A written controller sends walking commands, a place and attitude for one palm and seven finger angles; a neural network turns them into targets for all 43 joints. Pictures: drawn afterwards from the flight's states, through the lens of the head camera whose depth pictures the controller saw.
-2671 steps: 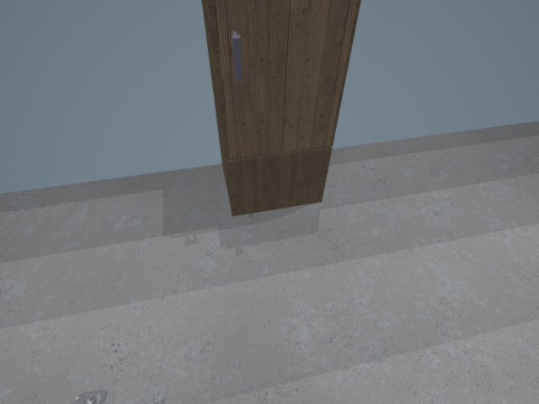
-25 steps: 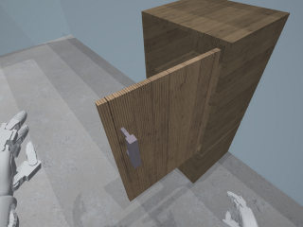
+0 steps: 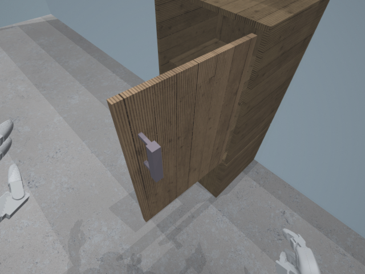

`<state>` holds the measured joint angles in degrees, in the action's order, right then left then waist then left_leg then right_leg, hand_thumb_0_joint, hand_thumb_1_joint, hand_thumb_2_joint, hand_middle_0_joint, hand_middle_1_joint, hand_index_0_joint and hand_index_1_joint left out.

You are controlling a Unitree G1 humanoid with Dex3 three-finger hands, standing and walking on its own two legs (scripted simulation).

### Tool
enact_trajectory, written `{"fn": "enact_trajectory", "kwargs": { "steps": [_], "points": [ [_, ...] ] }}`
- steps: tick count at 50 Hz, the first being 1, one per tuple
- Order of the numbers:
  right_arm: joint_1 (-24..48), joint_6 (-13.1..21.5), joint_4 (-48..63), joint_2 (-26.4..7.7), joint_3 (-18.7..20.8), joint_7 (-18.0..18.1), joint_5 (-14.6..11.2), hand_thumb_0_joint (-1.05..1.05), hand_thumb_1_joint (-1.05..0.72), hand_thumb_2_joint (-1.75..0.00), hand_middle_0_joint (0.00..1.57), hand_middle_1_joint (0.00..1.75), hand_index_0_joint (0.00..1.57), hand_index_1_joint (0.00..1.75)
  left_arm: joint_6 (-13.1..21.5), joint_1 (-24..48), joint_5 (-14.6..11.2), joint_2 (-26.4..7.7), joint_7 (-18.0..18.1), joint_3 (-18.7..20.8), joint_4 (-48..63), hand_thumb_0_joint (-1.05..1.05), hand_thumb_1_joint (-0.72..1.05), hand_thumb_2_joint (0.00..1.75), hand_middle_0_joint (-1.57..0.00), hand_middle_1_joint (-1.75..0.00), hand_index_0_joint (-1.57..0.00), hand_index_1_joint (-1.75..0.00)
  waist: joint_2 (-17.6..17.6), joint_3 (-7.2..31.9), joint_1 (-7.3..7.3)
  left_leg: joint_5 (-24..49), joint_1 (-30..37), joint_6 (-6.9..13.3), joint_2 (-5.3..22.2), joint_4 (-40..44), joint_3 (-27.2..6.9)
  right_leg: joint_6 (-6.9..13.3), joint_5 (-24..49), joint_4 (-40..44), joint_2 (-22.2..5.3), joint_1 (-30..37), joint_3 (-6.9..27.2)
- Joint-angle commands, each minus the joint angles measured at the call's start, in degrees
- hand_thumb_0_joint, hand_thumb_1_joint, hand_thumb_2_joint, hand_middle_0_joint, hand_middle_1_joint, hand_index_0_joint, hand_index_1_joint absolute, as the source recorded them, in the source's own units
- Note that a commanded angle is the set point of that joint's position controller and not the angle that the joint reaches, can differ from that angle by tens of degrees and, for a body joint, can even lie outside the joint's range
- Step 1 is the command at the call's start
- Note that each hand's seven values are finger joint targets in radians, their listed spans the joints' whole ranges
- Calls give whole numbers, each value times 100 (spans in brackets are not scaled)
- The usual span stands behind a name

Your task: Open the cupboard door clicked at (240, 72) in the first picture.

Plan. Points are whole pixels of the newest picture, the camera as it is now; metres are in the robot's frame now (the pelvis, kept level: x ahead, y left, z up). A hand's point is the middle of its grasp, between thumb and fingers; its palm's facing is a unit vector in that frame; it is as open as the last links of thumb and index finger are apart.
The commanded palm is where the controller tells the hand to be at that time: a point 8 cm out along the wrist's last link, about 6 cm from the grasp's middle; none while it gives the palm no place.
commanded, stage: step back with the hand held close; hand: left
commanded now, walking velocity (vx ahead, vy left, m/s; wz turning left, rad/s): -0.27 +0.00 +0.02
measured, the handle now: (150, 157) +0.36 +0.10 +0.04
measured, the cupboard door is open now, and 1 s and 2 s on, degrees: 87 87 87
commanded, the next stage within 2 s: stop stepping back and stand still in 0.76 s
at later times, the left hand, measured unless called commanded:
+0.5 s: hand out of the picture +0.13 +0.31 +0.18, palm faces +0.48 -0.74 -0.47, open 7.5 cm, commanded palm +0.07 +0.33 +0.18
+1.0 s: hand out of the picture +0.05 +0.25 +0.17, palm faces +0.36 -0.80 -0.48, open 7.5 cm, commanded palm +0.01 +0.28 +0.18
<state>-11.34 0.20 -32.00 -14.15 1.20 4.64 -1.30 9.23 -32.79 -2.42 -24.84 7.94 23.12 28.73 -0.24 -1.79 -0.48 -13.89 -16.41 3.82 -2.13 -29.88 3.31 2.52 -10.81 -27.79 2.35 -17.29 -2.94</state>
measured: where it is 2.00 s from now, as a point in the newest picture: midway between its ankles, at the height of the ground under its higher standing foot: outside the picture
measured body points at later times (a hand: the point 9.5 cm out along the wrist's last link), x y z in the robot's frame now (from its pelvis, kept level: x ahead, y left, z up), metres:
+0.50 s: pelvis -0.07 +0.03 +0.00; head -0.04 +0.06 +0.44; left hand +0.10 +0.34 +0.20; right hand +0.09 -0.20 -0.09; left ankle +0.02 +0.08 -0.74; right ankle -0.12 -0.12 -0.67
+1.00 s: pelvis -0.16 +0.00 -0.01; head -0.15 +0.01 +0.44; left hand +0.02 +0.29 +0.20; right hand -0.01 -0.25 -0.09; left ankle -0.09 +0.09 -0.72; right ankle -0.29 -0.07 -0.73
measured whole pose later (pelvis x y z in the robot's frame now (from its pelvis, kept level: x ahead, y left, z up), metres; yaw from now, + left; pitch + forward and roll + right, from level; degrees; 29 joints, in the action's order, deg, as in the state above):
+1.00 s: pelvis -0.16 +0.00 -0.01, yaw -5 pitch +2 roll +1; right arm -12.2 2.0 -35.9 -12.5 -2.2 3.4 -1.2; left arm 10.4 -33.5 -3.4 -26.8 7.5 25.9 31.4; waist 3.9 2.7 2.2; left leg -14.2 -27.5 0.9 -1.3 -40.8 4.4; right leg 3.3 -24.9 -26.2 2.3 -3.3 -0.8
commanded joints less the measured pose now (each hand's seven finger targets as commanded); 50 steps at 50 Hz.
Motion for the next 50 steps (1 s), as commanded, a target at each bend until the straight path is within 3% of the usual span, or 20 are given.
{"fn": "enact_trajectory", "kwargs": {
  "steps": [1, 8, 12, 14, 16, 18, 19, 21, 22, 28, 35, 39, 41, 42, 43, 44, 45, 47, 49, 50],
  "points": [
    [514, 371, 976, -686, 202, 65, 52, 0, -90, -90, 20, 30, 20, 30, 414, 59, 65, -944, 218, 888, 1135, 0, 90, 90, -20, -30, -20, -30, -653, 715, 115, -203, -1445, 108, 1125, 1132, -1356, -174, 597, -544, -444, 1452, 817],
    [282, 502, 984, -712, 234, 90, 144, 0, -90, -90, 20, 30, 20, 30, 439, 571, 269, -740, 269, 788, 1058, 0, 90, 90, -20, -30, -20, -30, -69, 328, -14, -2418, -2634, 251, 1002, 893, -1353, -86, -388, -627, -603, 1405, 1214],
    [172, 546, 866, -640, 216, 4, 116, 0, -90, -90, 20, 30, 20, 30, 537, 698, 191, -890, 322, 792, 1315, 0, 90, 90, -20, -30, -20, -30, 555, 488, -76, -1614, -999, -98, 372, -935, -876, 405, -1717, 834, -1554, -494, 2087],
    [180, 560, 775, -583, 179, -29, 107, 0, -90, -90, 20, 30, 20, 30, 623, 669, 146, -1002, 376, 860, 1498, 0, 90, 90, -20, -30, -20, -30, 461, 720, -114, -1143, -195, -170, 293, -1274, -728, 475, -1355, 874, -1724, -992, 1823],
    [236, 552, 808, -614, 144, -4, 95, 0, -90, -90, 20, 30, 20, 30, 668, 423, 104, -1085, 387, 1009, 1666, 0, 90, 90, -20, -30, -20, -30, -100, 645, -67, -1445, -287, -65, 613, -161, -1178, 185, -1303, 150, -1213, -968, 1179],
    [437, 644, 888, -721, 128, 46, 206, 0, -90, -90, 20, 30, 20, 30, 764, 386, 198, -1089, 391, 1233, 1882, 0, 90, 90, -20, -30, -20, -30, -1981, 500, 37, -3012, -2355, 361, 1958, 2220, -2860, -295, -1154, -2360, 31, 648, 355],
    [449, 720, 842, -536, 150, 60, 241, 0, -90, -90, 20, 30, 20, 30, 755, 550, 241, -1255, 400, 1330, 1813, 0, 90, 90, -20, -30, -20, -30, -1770, 421, 19, -2868, -2623, 476, 2284, 2649, -3183, -280, -1449, -3679, 165, 689, 596],
    [430, 867, 669, -489, 231, -37, 242, 0, -90, -90, 20, 30, 20, 30, 783, 591, 191, -1102, 363, 1266, 1534, 0, 90, 90, -20, -30, -20, -30, -532, 489, 63, -1912, -1686, 438, 2110, 2018, -2581, -266, -1669, -4033, 120, -69, 785],
    [422, 932, 582, -474, 237, -62, 241, 0, -90, -90, 20, 30, 20, 30, 766, 485, 139, -951, 361, 1139, 1414, 0, 90, 90, -20, -30, -20, -30, -395, 573, 77, -1352, -1071, 368, 1969, 1855, -2228, -288, -1702, -3799, 35, -399, 693],
    [353, 1035, 282, -486, 179, -127, 233, 0, -90, -90, 20, 30, 20, 30, 622, 663, 19, -621, 233, 404, 1620, 0, 90, 90, -20, -30, -20, -30, -1124, 1245, 64, -67, 940, -216, 1541, 2293, -1498, -256, -2048, -1975, 206, -239, 135],
    [513, 913, 352, -322, 110, -173, 303, 0, -90, -90, 20, 30, 20, 30, 568, 177, -224, -1158, 131, 927, 1843, 0, 90, 90, -20, -30, -20, -30, -1441, 2022, 183, 1448, 1736, -555, 1232, 2289, -798, -62, -1955, -557, 418, 470, -159],
    [694, 649, 463, -360, 61, -244, 317, 0, -90, -90, 20, 30, 20, 30, 631, -115, -430, -1512, 41, 1357, 1936, 0, 90, 90, -20, -30, -20, -30, -1022, 2045, 235, 1621, 1568, -657, 1071, 1353, -514, 98, -743, 1336, -45, 770, 122],
    [778, 500, 486, -400, -20, -245, 212, 0, -90, -90, 20, 30, 20, 30, 768, 120, -440, -1775, 62, 1485, 1834, 0, 90, 90, -20, -30, -20, -30, 309, 1401, 119, 169, 1369, -563, 605, -454, -283, 401, -259, 1970, -1506, -730, 1342],
    [772, 539, 471, -412, -23, -225, 233, 0, -90, -90, 20, 30, 20, 30, 769, 197, -355, -1837, 106, 1567, 1550, 0, 90, 90, -20, -30, -20, -30, 550, 1040, 165, -585, 845, -582, 379, -1452, -228, 554, 151, 1979, -2031, -1154, 1633],
    [746, 552, 451, -426, 63, -203, 99, 0, -90, -90, 20, 30, 20, 30, 686, 194, -312, -1325, 46, 1092, 1247, 0, 90, 90, -20, -30, -20, -30, 1128, 764, 190, -1100, -406, -547, -20, -2150, -296, 377, 2136, 1441, -1927, -287, 1291],
    [776, 556, 558, -469, 39, -195, 26, 0, -90, -90, 20, 30, 20, 30, 576, 181, -216, -1459, 51, 1215, 1132, 0, 90, 90, -20, -30, -20, -30, 1302, 832, 132, -1058, -917, -481, 2, -2538, -296, 189, 3639, 906, -1863, 136, 1160],
    [674, 480, 596, -318, -70, -140, 12, 0, -90, -90, 20, 30, 20, 30, 424, -16, -154, -1286, 55, 1073, 1002, 0, 90, 90, -20, -30, -20, -30, 977, 784, 29, -751, -1136, -424, 159, -2260, -194, 87, 4456, 442, -1640, 727, 600],
    [726, 457, 564, -383, -137, -32, -6, 0, -90, -90, 20, 30, 20, 30, 284, 478, -78, -1162, 94, 854, 940, 0, 90, 90, -20, -30, -20, -30, 391, 480, -1, -205, -651, -331, 139, -1441, 67, 76, 4358, 281, -1431, 620, 540],
    [642, 543, 459, -511, -63, 72, -49, 0, -90, -90, 20, 30, 20, 30, 206, 1005, -73, -1143, 153, 714, 968, 0, 90, 90, -20, -30, -20, -30, 353, 464, -72, 346, 142, -207, 100, -541, 50, -261, 4114, 1, -1305, 440, 437],
    [514, 609, 460, -558, -35, 110, -64, 0, -90, -90, 20, 30, 20, 30, 196, 1049, -67, -1148, 189, 702, 1047, 0, 90, 90, -20, -30, -20, -30, 156, 691, -90, 1572, 647, -70, 230, -78, -92, -516, 4175, -458, -1085, 479, 404]
  ]
}}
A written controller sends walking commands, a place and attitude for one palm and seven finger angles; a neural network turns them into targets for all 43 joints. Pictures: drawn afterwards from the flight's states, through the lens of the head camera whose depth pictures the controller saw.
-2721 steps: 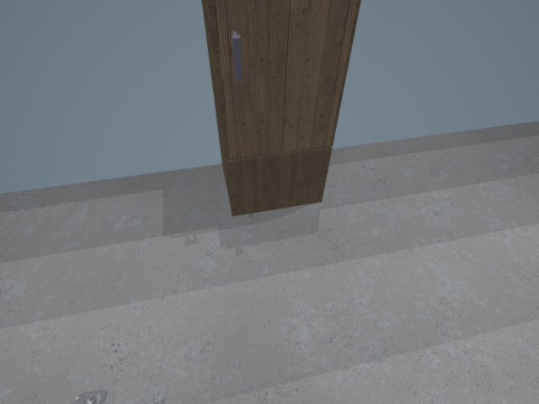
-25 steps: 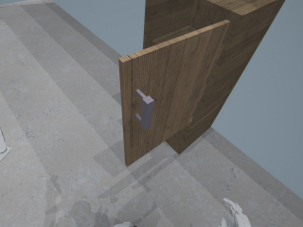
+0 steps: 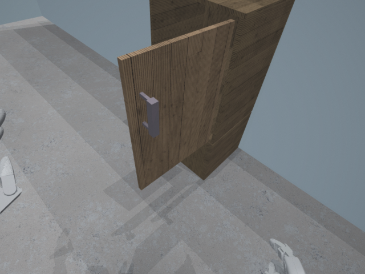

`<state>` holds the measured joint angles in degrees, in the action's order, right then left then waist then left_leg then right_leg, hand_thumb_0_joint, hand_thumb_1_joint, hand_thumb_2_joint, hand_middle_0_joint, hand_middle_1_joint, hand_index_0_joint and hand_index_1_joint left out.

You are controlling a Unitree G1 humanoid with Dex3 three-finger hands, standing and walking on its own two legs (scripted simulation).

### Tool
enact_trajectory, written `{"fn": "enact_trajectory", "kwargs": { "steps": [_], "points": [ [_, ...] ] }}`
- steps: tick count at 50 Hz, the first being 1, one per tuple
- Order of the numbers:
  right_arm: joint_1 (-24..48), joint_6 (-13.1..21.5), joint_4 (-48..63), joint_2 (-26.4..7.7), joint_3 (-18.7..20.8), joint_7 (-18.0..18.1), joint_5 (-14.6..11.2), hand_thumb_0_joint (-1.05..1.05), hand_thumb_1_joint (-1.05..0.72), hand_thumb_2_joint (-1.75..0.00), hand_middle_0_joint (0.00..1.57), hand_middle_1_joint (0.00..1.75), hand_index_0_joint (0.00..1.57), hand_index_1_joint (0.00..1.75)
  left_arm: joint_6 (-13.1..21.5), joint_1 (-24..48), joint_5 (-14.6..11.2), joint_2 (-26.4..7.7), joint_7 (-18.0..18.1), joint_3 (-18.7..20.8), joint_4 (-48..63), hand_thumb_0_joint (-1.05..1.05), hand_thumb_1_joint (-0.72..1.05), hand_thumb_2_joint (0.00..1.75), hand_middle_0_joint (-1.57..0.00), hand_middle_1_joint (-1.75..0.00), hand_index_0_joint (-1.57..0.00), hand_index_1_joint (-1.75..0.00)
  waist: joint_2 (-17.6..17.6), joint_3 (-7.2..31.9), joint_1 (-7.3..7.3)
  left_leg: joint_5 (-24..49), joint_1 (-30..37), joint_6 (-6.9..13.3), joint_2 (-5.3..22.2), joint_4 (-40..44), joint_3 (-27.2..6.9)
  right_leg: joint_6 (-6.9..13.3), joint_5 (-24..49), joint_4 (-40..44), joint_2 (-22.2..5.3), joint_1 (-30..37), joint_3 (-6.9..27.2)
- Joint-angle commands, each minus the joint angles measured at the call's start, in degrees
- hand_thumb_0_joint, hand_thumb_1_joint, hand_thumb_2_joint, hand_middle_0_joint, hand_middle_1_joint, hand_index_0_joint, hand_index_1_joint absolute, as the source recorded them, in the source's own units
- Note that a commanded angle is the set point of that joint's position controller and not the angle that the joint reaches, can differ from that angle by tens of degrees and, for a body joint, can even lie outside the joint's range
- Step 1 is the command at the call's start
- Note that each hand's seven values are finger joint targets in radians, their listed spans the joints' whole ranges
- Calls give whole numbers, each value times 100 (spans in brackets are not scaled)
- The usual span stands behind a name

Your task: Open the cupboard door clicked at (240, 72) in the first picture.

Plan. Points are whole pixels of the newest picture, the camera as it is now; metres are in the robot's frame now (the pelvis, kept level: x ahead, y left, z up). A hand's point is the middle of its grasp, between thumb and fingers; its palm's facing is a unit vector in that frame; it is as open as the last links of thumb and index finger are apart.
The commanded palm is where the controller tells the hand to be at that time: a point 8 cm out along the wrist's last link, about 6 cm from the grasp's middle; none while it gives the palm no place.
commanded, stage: stop stepping back and stand still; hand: left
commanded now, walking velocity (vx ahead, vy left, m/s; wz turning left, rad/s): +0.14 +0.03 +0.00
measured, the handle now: (148, 114) +0.51 +0.15 +0.05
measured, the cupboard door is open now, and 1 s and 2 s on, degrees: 87 87 87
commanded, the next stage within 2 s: let the arm hang, fingers relaxed in 1.04 s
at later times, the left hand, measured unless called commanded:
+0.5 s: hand out of the picture +0.12 +0.27 +0.16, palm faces +0.51 -0.75 -0.42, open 7.5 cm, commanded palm +0.05 +0.30 +0.19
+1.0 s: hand out of the picture +0.07 +0.30 +0.16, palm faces +0.48 -0.76 -0.44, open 7.5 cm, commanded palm +0.01 +0.33 +0.19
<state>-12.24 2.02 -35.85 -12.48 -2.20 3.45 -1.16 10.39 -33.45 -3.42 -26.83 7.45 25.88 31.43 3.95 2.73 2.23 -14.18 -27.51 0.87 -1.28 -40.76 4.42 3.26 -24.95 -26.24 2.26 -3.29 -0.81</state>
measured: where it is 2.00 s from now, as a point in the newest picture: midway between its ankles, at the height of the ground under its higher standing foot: outside the picture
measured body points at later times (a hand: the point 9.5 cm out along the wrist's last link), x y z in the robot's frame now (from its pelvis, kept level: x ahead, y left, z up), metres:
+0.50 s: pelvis -0.07 +0.00 +0.00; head -0.07 -0.01 +0.45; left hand +0.09 +0.31 +0.18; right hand +0.08 -0.25 -0.10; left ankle -0.06 +0.13 -0.73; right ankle -0.08 -0.09 -0.73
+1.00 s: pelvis -0.11 +0.02 +0.01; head -0.10 +0.04 +0.46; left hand +0.04 +0.34 +0.18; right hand +0.07 -0.19 -0.07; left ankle -0.06 +0.13 -0.73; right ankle -0.08 -0.09 -0.73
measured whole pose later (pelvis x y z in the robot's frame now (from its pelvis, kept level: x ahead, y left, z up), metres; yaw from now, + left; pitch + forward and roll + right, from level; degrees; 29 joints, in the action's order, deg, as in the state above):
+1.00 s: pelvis -0.11 +0.02 +0.01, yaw +4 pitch -1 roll -1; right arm -13.7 7.7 -35.9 -10.4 -2.1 4.3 0.1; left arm 9.8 -29.9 -0.9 -21.3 8.4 22.1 25.6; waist 0.3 -2.1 1.0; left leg -8.7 -15.2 1.1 0.2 -24.9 0.7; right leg 0.5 -10.5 -22.9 0.3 -11.3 -3.8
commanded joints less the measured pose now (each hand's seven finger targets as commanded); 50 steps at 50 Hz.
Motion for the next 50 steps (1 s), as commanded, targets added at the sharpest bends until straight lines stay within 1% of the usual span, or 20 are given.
{"fn": "enact_trajectory", "kwargs": {
  "steps": [1, 2, 3, 4, 5, 8, 10, 11, 12, 13, 14, 15, 17, 21, 24, 27, 36, 39, 46, 50],
  "points": [
    [492, 473, 888, -797, 342, 234, -96, 0, -90, -90, 20, 30, 20, 30, 111, 1165, 45, -960, 265, 415, 852, 0, 90, 90, -20, -30, -20, -30, -535, 493, -341, 2885, 2184, 378, 489, 1194, -498, -825, 5229, -1045, -738, -936, 125],
    [365, 537, 920, -840, 385, 206, -142, 0, -90, -90, 20, 30, 20, 30, 221, 1269, 26, -899, 262, 367, 1020, 0, 90, 90, -20, -30, -20, -30, -634, 663, -304, 3794, 2515, 534, 874, 1353, -889, -903, 3859, -1498, -480, -1027, 135],
    [305, 609, 949, -784, 429, 138, -57, 0, -90, -90, 20, 30, 20, 30, 219, 909, 103, -997, 290, 576, 926, 0, 90, 90, -20, -30, -20, -30, -1149, 857, -210, 4438, 2817, 844, 1257, 1324, -1594, -755, 1534, -1877, -148, -1569, 148],
    [387, 708, 942, -713, 409, 84, 42, 0, -90, -90, 20, 30, 20, 30, 246, 688, 77, -1068, 232, 628, 1054, 0, 90, 90, -20, -30, -20, -30, -1760, 721, -187, 3771, 2412, 948, 1476, 1830, -2152, -567, -445, -2037, -29, -1718, 260],
    [416, 795, 875, -645, 414, 44, 117, 0, -90, -90, 20, 30, 20, 30, 272, 564, 105, -960, 186, 592, 1129, 0, 90, 90, -20, -30, -20, -30, -1587, 444, -178, 2018, 1503, 925, 1600, 2364, -2433, -447, -888, -2080, -78, -1215, 319],
    [472, 824, 962, -658, 429, 34, 117, 0, -90, -90, 20, 30, 20, 30, 292, -144, 77, -933, 222, 867, 1152, 0, 90, 90, -20, -30, -20, -30, -1557, 55, -162, -1226, -5, 528, 1128, 2967, -1604, -283, -147, -765, -82, -31, -139],
    [491, 754, 1071, -611, 426, 64, 96, 0, -90, -90, 20, 30, 20, 30, 382, -449, 79, -982, 206, 991, 931, 0, 90, 90, -20, -30, -20, -30, -1230, -41, -208, -1589, -645, 146, 644, 2387, -982, -160, 228, 187, -308, 474, -26],
    [444, 699, 1090, -591, 461, 58, 116, 0, -90, -90, 20, 30, 20, 30, 414, -457, 87, -985, 199, 1003, 760, 0, 90, 90, -20, -30, -20, -30, -609, -73, -270, -1305, -289, -58, 341, 1419, -694, 67, -233, 859, -790, -217, 671],
    [368, 660, 997, -580, 531, 48, 64, 0, -90, -90, 20, 30, 20, 30, 403, -373, 56, -941, 192, 922, 653, 0, 90, 90, -20, -30, -20, -30, 428, -127, -248, -916, 185, -208, 61, -147, -559, 378, -1416, 1733, -1629, -1427, 2069],
    [366, 637, 865, -622, 588, 78, 67, 0, -90, -90, 20, 30, 20, 30, 378, -166, 30, -778, 204, 794, 493, 0, 90, 90, -20, -30, -20, -30, 667, -484, -236, -793, 91, -221, 69, -1297, -677, 597, -1194, 1967, -2087, -2088, 2599],
    [320, 672, 748, -638, 557, 78, 108, 0, -90, -90, 20, 30, 20, 30, 406, 121, 53, -741, 234, 787, 367, 0, 90, 90, -20, -30, -20, -30, 395, -381, -355, -724, -51, -221, 126, -1690, -755, 585, -342, 1756, -2006, -1934, 2408],
    [233, 713, 638, -564, 490, 97, 98, 0, -90, -90, 20, 30, 20, 30, 442, 355, 74, -685, 250, 651, 183, 0, 90, 90, -20, -30, -20, -30, 142, -310, -410, -671, -106, -181, 328, -1489, -821, 532, 567, 1346, -1865, -1486, 1801],
    [307, 786, 581, -519, 414, 179, 81, 0, -90, -90, 20, 30, 20, 30, 477, 704, 194, -618, 265, 452, -69, 0, 90, 90, -20, -30, -20, -30, 19, -199, -343, -593, 184, -116, 368, -623, -540, 338, 1880, 884, -1515, -976, 1081],
    [371, 952, 573, -553, 413, 240, 105, 0, -90, -90, 20, 30, 20, 30, 430, 967, 231, -549, 280, 242, 130, 0, 90, 90, -20, -30, -20, -30, 43, -101, -237, -11, 1066, 37, 232, 1028, -278, -31, 2915, 560, -1228, -635, 857],
    [411, 929, 719, -693, 514, 203, 81, 0, -90, -90, 20, 30, 20, 30, 470, 774, 197, -766, 282, 399, 749, 0, 90, 90, -20, -30, -20, -30, -340, 218, -134, 1439, 1832, 114, 641, 1562, -617, -443, 2620, 325, -773, -642, 596],
    [387, 884, 819, -564, 410, 147, 90, 0, -90, -90, 20, 30, 20, 30, 494, 546, 221, -829, 262, 594, 1109, 0, 90, 90, -20, -30, -20, -30, -1223, 375, -188, 2110, 1642, 78, 641, 1629, -698, -332, 2734, 44, -520, -364, 276],
    [430, 808, 899, -607, 388, 115, 81, 0, -90, -90, 20, 30, 20, 30, 395, 405, 131, -457, 185, 319, 305, 0, 90, 90, -20, -30, -20, -30, -646, -130, -259, -210, 1028, -3, 563, 2030, -746, -330, 1051, 773, -441, -711, 413],
    [514, 810, 915, -641, 390, 139, 97, 0, -90, -90, 20, 30, 20, 30, 359, 746, 178, -535, 176, 264, 433, 0, 90, 90, -20, -30, -20, -30, -800, -285, -258, -710, 977, -8, 533, 2203, -781, -343, 461, 955, -399, -913, 350],
    [475, 902, 929, -587, 330, 184, 133, 0, -90, -90, 20, 30, 20, 30, 355, 801, 271, -575, 236, 307, 754, 0, 90, 90, -20, -30, -20, -30, -1142, -53, -193, -1242, 650, 51, 645, 2775, -1048, -400, 738, 508, -213, -264, 52],
    [442, 968, 881, -557, 336, 156, 137, 0, -90, -90, 20, 30, 20, 30, 395, 586, 252, -564, 253, 347, 736, 0, 90, 90, -20, -30, -20, -30, -939, 28, -187, -787, 748, 10, 546, 2502, -913, -368, 975, 663, -311, -215, 113]
  ]
}}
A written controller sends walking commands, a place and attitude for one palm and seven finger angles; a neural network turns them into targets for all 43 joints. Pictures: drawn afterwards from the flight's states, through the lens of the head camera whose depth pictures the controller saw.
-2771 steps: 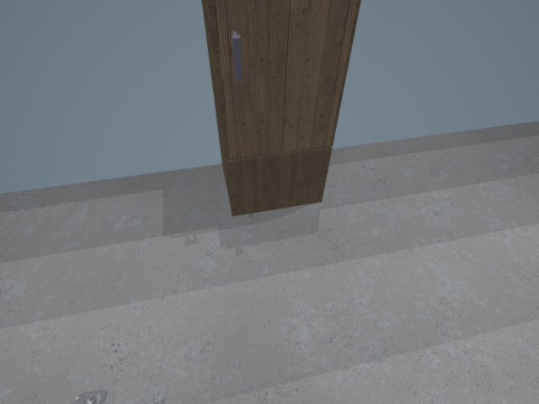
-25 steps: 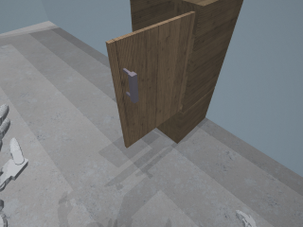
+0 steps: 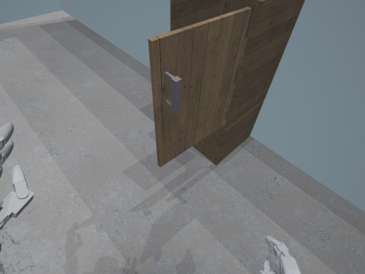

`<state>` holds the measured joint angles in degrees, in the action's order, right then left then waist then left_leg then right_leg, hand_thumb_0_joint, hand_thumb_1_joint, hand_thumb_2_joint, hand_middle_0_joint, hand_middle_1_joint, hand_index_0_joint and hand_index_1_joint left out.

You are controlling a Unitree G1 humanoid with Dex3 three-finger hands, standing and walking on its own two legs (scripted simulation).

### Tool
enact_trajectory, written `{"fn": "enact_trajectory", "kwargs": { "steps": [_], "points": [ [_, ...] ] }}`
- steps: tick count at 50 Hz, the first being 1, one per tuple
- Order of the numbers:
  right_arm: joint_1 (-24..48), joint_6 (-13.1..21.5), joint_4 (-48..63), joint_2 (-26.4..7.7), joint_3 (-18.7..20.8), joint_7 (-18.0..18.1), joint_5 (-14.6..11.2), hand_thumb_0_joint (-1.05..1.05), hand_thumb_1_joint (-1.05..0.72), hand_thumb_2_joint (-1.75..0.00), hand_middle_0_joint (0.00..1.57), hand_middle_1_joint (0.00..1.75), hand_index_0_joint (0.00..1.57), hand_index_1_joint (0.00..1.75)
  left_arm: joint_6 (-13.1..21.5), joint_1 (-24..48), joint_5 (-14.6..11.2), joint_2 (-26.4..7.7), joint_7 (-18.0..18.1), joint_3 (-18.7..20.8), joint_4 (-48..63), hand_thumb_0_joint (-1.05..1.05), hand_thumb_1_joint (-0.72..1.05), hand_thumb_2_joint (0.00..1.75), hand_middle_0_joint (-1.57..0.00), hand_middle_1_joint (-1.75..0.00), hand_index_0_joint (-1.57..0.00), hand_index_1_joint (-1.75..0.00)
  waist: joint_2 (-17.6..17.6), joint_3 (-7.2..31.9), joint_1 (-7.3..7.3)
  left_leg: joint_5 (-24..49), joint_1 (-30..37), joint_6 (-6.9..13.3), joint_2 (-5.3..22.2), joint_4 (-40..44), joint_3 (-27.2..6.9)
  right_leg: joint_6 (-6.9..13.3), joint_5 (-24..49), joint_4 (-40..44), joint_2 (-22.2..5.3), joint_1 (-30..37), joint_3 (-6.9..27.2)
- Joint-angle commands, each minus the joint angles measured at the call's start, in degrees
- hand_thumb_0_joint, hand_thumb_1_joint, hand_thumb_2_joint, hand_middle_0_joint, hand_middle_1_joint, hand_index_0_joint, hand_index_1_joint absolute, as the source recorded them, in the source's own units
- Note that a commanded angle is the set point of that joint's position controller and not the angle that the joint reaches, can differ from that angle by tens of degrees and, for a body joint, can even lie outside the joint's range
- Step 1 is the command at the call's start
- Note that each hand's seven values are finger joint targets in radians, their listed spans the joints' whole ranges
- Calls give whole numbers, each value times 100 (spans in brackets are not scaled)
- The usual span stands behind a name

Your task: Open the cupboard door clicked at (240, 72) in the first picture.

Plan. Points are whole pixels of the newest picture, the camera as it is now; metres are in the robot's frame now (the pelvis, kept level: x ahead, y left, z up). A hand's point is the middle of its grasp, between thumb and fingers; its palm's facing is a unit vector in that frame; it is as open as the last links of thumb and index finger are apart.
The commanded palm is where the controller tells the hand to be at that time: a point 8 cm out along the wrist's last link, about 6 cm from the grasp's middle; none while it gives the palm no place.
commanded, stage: stop stepping back and stand still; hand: left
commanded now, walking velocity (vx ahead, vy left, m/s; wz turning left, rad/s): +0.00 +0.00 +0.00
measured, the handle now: (171, 92) +0.62 +0.09 +0.04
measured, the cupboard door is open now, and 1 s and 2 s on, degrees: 87 87 87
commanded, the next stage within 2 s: let the arm hang, fingers relaxed in 0.04 s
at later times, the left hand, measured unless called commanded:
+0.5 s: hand out of the picture +0.03 +0.17 -0.18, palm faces +0.01 -0.99 -0.16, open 7.1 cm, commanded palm none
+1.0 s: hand out of the picture +0.04 +0.20 -0.17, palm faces +0.04 -0.96 -0.26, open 7.4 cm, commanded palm none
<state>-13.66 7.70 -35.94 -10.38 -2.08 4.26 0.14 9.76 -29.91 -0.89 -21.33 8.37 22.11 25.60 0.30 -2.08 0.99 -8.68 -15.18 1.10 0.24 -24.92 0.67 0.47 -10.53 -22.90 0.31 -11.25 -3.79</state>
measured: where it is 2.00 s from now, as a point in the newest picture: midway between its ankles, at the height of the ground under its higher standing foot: outside the picture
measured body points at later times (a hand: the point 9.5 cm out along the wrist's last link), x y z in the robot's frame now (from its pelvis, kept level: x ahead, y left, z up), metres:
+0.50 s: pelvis -0.01 -0.01 -0.01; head +0.03 +0.01 +0.44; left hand +0.03 +0.22 -0.17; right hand +0.04 -0.28 -0.14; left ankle +0.05 +0.10 -0.74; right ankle +0.02 -0.11 -0.74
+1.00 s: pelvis +0.01 -0.01 +0.00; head +0.02 -0.02 +0.45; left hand +0.04 +0.25 -0.15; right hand +0.06 -0.24 -0.16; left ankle +0.05 +0.10 -0.74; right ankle +0.02 -0.11 -0.74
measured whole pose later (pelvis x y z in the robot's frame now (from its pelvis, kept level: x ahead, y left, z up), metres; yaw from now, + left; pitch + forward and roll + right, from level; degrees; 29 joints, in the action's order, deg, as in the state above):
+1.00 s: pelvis +0.01 -0.01 +0.00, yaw +1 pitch -2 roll +0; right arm -10.1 -0.7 -64.2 -11.3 0.0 0.7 1.2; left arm -0.1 -10.7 0.4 -12.6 0.6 0.8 -64.6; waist -1.8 -3.1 0.1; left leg -8.7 -12.3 0.3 -0.4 -23.1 -0.6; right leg 1.5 -12.4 -23.5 -0.2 -9.0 -5.0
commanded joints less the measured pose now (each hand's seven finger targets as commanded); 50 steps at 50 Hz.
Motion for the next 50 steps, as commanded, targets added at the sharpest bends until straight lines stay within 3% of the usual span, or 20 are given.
{"fn": "enact_trajectory", "kwargs": {
  "steps": [1, 6, 7, 8, 9, 11, 13, 16, 20, 23, 27, 29, 36, 39, 42, 46, 50],
  "points": [
    [556, 397, 856, -792, 345, 64, -2, 0, -90, -90, 20, 30, 20, 30, 463, 172, -10, -1083, 160, 721, 1247, 0, 90, 90, -20, -30, -20, -30, -517, 537, -71, -1156, -430, -33, 368, 816, -505, -74, -412, 371, -140, 547, 440],
    [558, 379, 787, -822, 371, 49, -15, 0, -90, -90, 20, 30, 20, 30, 466, 52, -61, -1069, 134, 722, 1054, 0, 90, 90, -20, -30, -20, -30, -386, 556, -84, -537, -183, -86, 323, 614, -443, -62, -193, 438, -196, 380, 441],
    [853, 449, -762, -1879, 688, -463, 8, 0, -90, -90, 20, 30, 20, 30, -435, 529, 365, -65, -700, -1612, -3366, 0, 90, 90, -20, -30, -20, -30, -429, 100, -327, 724, -748, 41, 552, -352, -713, 145, 610, -444, -627, -366, 252],
    [336, 32, -753, -1560, 683, -458, -36, 0, -90, -90, 20, 30, 20, 30, -815, 551, 288, -88, -812, -1447, -3551, 0, 90, 90, -20, -30, -20, -30, -333, 482, -228, 1171, -245, 7, 590, -335, -551, 188, 457, -437, -593, -454, 462],
    [243, -86, -745, -1540, 662, -426, 25, 0, -90, -90, 20, 30, 20, 30, -868, 739, 299, 3, -829, -1561, -3679, 0, 90, 90, -20, -30, -20, -30, -43, 691, -198, 1310, -212, 109, 684, -368, -703, 222, 152, -590, -458, -430, 370],
    [389, -279, -720, -1642, 586, -405, 64, 0, -90, -90, 20, 30, 20, 30, -898, 1063, 312, -178, -839, -1576, -4209, 0, 90, 90, -20, -30, -20, -30, 486, 622, -123, 805, -654, 338, 774, -99, -1071, 228, -213, -779, -365, -100, 373],
    [547, -389, -858, -1688, 555, -429, 105, 0, -90, -90, 20, 30, 20, 30, -884, 1367, 312, -350, -851, -1628, -4962, 0, 90, 90, -20, -30, -20, -30, 927, 661, -71, 353, -636, 302, 606, -133, -1010, 294, -286, -536, -549, -28, 578],
    [565, -606, -1175, -1404, 436, -446, 144, 0, -90, -90, 20, 30, 20, 30, -966, 1800, 265, -346, -811, -1813, -6082, 0, 90, 90, -20, -30, -20, -30, 342, 368, -141, -93, -413, 155, 351, -94, -793, 406, -713, -164, -772, -353, 819],
    [501, -724, -1559, -1236, 359, -412, 146, 0, -90, -90, 20, 30, 20, 30, -980, 1829, 218, -265, -774, -1939, -7234, 0, 90, 90, -20, -30, -20, -30, -492, 333, -107, -506, -340, 115, 387, 294, -827, 317, -976, 20, -672, -124, 783],
    [375, -758, -1854, -1068, 348, -360, 139, 0, -90, -90, 20, 30, 20, 30, -952, 1644, 186, -97, -763, -1940, -7853, 0, 90, 90, -20, -30, -20, -30, -795, 310, -86, -758, -260, 78, 337, 358, -759, 340, -1036, 249, -697, -47, 812],
    [84, -778, -2185, -1040, 391, -314, 113, 0, -90, -90, 20, 30, 20, 30, -914, 1618, 152, -80, -768, -1938, -8348, 0, 90, 90, -20, -30, -20, -30, -647, 307, -125, -626, -35, 80, 368, 295, -731, 378, -1031, 485, -747, -46, 772],
    [1, -800, -2289, -1061, 409, -291, 102, 0, -90, -90, 20, 30, 20, 30, -911, 1607, 147, -45, -762, -1949, -8535, 0, 90, 90, -20, -30, -20, -30, -279, 140, -137, -612, 48, 89, 410, 313, -729, 368, -1095, 580, -712, -155, 684],
    [-115, -773, -2551, -1006, 395, -263, 94, 0, -90, -90, 20, 30, 20, 30, -929, 1496, 134, 24, -733, -1985, -8862, 0, 90, 90, -20, -30, -20, -30, -178, 27, -102, -486, 18, 135, 524, 601, -834, 300, -784, 484, -656, 67, 547],
    [-88, -771, -2582, -998, 396, -267, 88, 0, -90, -90, 20, 30, 20, 30, -916, 1475, 139, 19, -721, -1992, -8902, 0, 90, 90, -20, -30, -20, -30, 54, -1, -83, -319, 127, 129, 483, 561, -755, 295, -782, 543, -678, 44, 542],
    [-60, -776, -2654, -894, 370, -279, 101, 0, -90, -90, 20, 30, 20, 30, -918, 1567, 136, 51, -707, -2010, -8911, 0, 90, 90, -20, -30, -20, -30, 149, -100, -109, -172, 203, 101, 481, 567, -697, 264, -735, 584, -712, -32, 534],
    [38, -773, -2694, -863, 348, -294, 113, 0, -90, -90, 20, 30, 20, 30, -920, 1667, 145, 40, -701, -2002, -8873, 0, 90, 90, -20, -30, -20, -30, 7, -233, -106, -239, 132, 78, 477, 667, -693, 243, -770, 612, -703, -40, 576],
    [135, -745, -2690, -872, 350, -298, 113, 0, -90, -90, 20, 30, 20, 30, -891, 1740, 147, 17, -700, -1990, -8840, 0, 90, 90, -20, -30, -20, -30, 77, -102, -101, 89, 274, 62, 469, 619, -644, 232, -519, 623, -732, 57, 580]
  ]
}}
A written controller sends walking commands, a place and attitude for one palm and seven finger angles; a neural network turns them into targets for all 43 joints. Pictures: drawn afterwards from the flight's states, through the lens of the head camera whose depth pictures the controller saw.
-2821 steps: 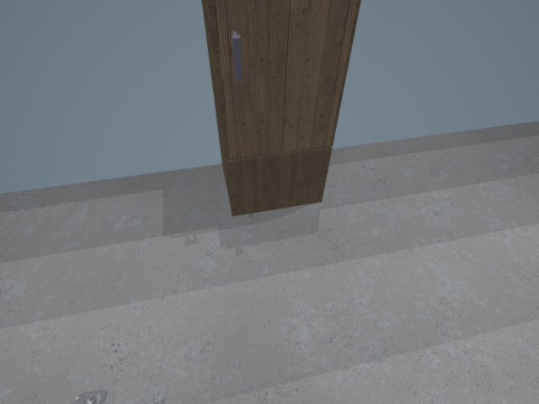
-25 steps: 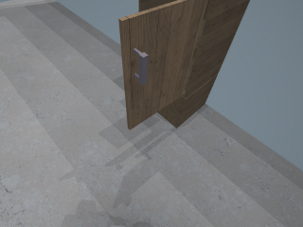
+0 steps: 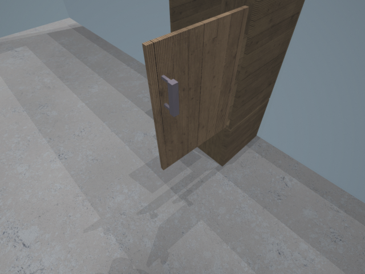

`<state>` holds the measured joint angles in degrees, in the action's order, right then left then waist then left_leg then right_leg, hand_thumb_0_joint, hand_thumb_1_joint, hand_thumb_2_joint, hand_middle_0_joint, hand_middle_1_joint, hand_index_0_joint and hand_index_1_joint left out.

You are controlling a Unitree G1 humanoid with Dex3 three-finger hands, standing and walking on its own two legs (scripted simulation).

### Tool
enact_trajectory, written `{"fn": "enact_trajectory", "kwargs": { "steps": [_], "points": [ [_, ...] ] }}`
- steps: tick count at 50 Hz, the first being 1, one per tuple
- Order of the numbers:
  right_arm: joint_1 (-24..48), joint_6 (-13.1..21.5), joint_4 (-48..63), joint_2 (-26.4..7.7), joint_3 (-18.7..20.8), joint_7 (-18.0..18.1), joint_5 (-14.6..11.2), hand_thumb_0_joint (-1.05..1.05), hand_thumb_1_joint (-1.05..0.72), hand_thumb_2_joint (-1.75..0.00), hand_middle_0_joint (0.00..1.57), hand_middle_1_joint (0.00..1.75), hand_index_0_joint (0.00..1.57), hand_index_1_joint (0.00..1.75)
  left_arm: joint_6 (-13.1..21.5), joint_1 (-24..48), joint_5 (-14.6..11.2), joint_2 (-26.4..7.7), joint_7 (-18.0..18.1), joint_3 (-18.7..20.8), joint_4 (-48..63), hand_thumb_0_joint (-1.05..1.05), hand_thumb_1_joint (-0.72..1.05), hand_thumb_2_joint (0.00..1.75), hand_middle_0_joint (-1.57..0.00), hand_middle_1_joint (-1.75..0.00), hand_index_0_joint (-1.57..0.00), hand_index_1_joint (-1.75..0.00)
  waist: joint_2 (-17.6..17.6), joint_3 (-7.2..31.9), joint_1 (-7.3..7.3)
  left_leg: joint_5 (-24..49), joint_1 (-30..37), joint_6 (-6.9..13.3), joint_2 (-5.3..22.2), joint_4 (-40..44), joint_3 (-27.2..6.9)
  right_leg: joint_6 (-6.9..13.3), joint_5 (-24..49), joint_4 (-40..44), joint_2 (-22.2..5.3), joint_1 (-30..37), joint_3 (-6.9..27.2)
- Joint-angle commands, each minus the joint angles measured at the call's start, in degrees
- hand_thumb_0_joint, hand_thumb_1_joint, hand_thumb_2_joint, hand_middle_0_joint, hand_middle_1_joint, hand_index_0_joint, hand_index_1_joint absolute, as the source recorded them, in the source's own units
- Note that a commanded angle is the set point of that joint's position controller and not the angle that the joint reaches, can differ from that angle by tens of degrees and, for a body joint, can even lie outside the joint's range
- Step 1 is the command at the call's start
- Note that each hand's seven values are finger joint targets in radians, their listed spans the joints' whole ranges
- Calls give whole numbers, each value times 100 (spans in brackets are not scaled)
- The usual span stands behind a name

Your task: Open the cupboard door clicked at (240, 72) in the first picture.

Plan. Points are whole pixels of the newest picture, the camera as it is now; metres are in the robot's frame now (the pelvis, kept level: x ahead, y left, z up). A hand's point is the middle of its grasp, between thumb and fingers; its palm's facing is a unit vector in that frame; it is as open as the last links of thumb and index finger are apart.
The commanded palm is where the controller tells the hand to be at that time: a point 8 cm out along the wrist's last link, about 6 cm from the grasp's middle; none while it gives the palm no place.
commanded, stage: let the arm hang, fingers relaxed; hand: left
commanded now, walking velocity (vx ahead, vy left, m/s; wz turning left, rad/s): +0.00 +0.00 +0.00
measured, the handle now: (169, 95) +0.62 +0.08 +0.04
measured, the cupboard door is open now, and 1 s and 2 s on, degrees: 87 87 87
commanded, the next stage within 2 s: look to check the result in 0.24 s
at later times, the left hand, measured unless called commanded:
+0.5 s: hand out of the picture +0.05 +0.20 -0.17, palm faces +0.01 -0.97 -0.25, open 7.4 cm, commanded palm none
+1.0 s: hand out of the picture +0.08 +0.19 -0.16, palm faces +0.01 -0.96 -0.26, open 7.4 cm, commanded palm none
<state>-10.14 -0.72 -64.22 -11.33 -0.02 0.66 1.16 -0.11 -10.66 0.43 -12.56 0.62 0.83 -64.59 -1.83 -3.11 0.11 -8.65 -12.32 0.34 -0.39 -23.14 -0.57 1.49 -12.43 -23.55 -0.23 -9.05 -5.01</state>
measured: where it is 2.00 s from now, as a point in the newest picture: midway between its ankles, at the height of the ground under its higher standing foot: outside the picture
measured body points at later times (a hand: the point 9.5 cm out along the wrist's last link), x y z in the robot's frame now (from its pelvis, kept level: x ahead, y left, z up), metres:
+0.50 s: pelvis +0.02 -0.01 +0.00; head +0.04 -0.02 +0.45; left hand +0.05 +0.25 -0.15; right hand +0.05 -0.26 -0.16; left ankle +0.04 +0.12 -0.74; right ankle +0.01 -0.10 -0.74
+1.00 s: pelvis +0.03 -0.02 +0.00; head +0.05 -0.02 +0.45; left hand +0.08 +0.24 -0.14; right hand +0.08 -0.28 -0.15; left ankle +0.04 +0.12 -0.74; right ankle +0.01 -0.10 -0.74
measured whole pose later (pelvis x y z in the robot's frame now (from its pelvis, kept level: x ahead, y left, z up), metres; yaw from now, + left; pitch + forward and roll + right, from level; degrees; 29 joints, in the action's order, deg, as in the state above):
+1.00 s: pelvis +0.03 -0.02 +0.00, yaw +0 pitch -2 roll +0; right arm -8.3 -0.3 -65.2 -14.2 0.1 1.1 1.0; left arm 0.8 -9.4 0.2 -13.5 0.6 0.8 -65.0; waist -0.8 -3.4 0.0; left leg -9.6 -7.8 -1.1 0.9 -19.4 -0.6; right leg 2.6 -12.7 -18.7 1.3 -4.2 -4.8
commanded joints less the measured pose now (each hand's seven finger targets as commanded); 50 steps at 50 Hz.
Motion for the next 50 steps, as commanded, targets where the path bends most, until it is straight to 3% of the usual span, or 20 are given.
{"fn": "enact_trajectory", "kwargs": {
  "steps": [1, 7, 13, 29, 50],
  "points": [
    [-201, 102, 136, -776, 144, 64, 16, 0, -90, -90, 20, 30, 20, 30, 102, -162, 13, -824, 76, 137, 197, 0, 90, 90, -20, -30, -20, -30, 205, 24, -17, 140, 16, 126, 535, 444, -517, 125, -252, 683, -679, -133, 703],
    [-96, 128, 122, -801, 136, 77, 14, 0, -90, -90, 20, 30, 20, 30, 116, -69, 10, -826, 77, 156, 221, 0, 90, 90, -20, -30, -20, -30, 56, 25, 5, 327, 27, 100, 548, 502, -526, 121, 30, 687, -678, 36, 685],
    [-89, 146, 123, -888, 144, 99, 6, 0, -90, -90, 20, 30, 20, 30, 148, -52, -7, -856, 79, 162, 222, 0, 90, 90, -20, -30, -20, -30, 60, 268, -9, 647, 255, 96, 585, 452, -497, 139, 464, 691, -698, 232, 675],
    [-59, 113, 105, -1045, 151, 114, -16, 0, -90, -90, 20, 30, 20, 30, 169, -83, -10, -989, 77, 155, 141, 0, 90, 90, -20, -30, -20, -30, 237, 237, -29, 604, 457, 94, 618, 459, -443, 147, 526, 853, -681, 226, 705],
    [119, 141, 131, -1131, 164, 111, -7, 0, -90, -90, 20, 30, 20, 30, 200, 10, -7, -1095, 85, 171, 181, 0, 90, 90, -20, -30, -20, -30, 161, 225, -20, 830, 560, 74, 639, 521, -419, 125, 1078, 865, -733, 363, 714]
  ]
}}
